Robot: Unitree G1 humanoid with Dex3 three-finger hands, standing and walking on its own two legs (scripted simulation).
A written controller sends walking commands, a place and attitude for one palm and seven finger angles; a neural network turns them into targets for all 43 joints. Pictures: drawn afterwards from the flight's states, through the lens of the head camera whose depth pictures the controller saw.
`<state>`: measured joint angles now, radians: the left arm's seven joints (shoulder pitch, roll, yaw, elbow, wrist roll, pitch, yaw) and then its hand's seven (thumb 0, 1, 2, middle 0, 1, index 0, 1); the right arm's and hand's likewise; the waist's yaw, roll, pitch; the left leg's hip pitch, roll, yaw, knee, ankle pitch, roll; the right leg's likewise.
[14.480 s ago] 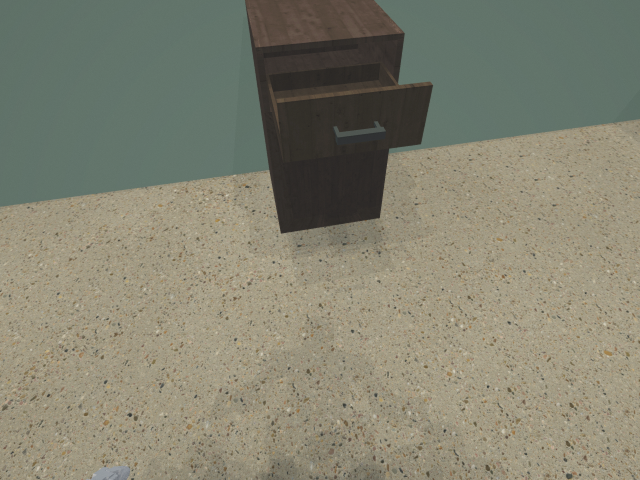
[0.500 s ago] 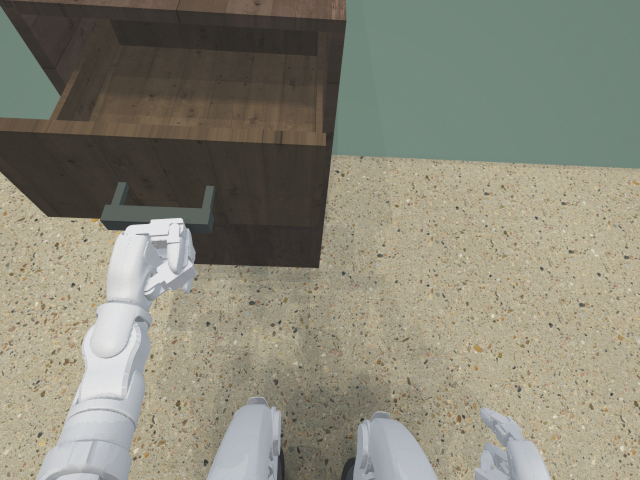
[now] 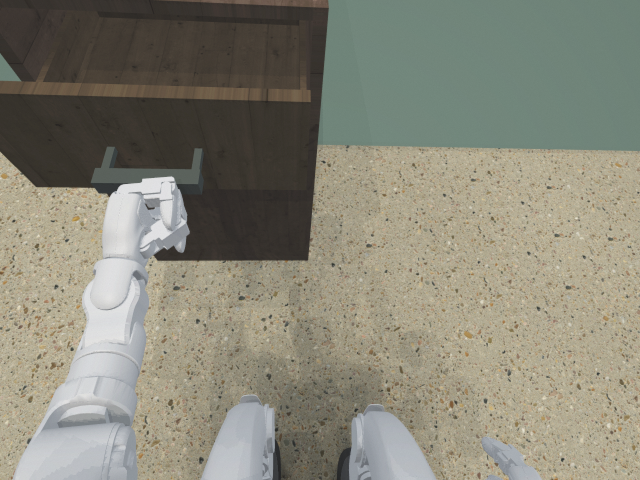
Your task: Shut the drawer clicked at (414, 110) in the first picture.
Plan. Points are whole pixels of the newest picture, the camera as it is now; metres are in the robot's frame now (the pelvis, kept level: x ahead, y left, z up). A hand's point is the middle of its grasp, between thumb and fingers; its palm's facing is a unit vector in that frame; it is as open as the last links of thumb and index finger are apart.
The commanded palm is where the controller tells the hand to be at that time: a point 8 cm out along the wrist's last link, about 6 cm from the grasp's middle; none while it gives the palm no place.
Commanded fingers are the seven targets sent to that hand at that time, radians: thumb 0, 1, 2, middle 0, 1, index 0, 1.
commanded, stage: push the drawer shut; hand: left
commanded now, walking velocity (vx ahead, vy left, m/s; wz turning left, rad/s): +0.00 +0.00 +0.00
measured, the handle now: (152, 168) +0.49 +0.22 +0.03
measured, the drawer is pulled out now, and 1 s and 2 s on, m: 0.15 0.03 0.00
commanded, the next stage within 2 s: pull the fist back off the drawer in 1.62 s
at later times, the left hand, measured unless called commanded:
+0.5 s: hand (183, 188) +0.47 +0.18 +0.02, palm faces +0.01 -1.00 -0.04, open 3.2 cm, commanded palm +0.47 +0.22 +0.03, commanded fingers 0.00 0.90 0.90 -1.40 -1.60 -1.40 -1.60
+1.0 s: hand (188, 147) +0.53 +0.18 +0.02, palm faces +0.01 -1.00 -0.03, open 3.2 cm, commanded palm +0.54 +0.21 +0.03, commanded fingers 0.00 0.90 0.90 -1.40 -1.60 -1.40 -1.60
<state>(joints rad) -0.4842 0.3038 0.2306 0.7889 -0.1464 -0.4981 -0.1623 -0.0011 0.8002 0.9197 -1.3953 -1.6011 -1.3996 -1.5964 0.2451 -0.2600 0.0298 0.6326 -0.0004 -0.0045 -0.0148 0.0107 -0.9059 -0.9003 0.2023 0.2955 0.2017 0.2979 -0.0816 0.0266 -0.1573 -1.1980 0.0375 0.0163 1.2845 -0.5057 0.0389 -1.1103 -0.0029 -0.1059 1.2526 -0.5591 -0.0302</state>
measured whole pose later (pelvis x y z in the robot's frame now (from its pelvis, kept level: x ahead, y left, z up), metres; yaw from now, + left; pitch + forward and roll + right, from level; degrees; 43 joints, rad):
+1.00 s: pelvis -0.01 +0.00 -0.02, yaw -2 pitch +30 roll -6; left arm -0.98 0.56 0.40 1.20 -0.04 -0.45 -0.20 0.04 0.74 0.89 -1.40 -1.60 -1.40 -1.60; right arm 0.33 -0.27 0.07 0.65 -0.04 0.04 0.01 0.01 -0.91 -0.90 0.20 0.30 0.20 0.30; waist -0.21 0.04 -0.14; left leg -1.39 0.07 -0.01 1.38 -0.51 0.04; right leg -1.28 0.03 -0.13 1.31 -0.55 -0.03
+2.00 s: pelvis -0.03 +0.01 -0.04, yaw -3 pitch +33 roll -8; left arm -1.25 0.74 0.34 1.30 0.03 -0.32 -0.19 0.05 0.58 0.91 -1.40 -1.60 -1.40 -1.60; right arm 0.36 -0.27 0.12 0.66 -0.06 -0.03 0.00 0.00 -0.91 -0.90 0.20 0.30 0.20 0.30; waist -0.29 0.04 -0.12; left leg -1.54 0.06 -0.05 1.43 -0.48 0.05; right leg -1.41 0.03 -0.17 1.34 -0.51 -0.03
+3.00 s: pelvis +0.05 +0.00 +0.07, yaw +0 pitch +16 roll -3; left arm -0.26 0.32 0.24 0.49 -0.23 -0.32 -0.21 0.01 0.90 0.90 -1.40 -1.60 -1.40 -1.60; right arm 0.26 -0.27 0.01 0.55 0.05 0.05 0.01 0.01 -0.91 -0.90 0.20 0.30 0.20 0.30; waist -0.06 0.04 -0.14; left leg -0.78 0.04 0.02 0.96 -0.46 0.03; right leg -0.69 0.03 -0.09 0.89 -0.48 -0.02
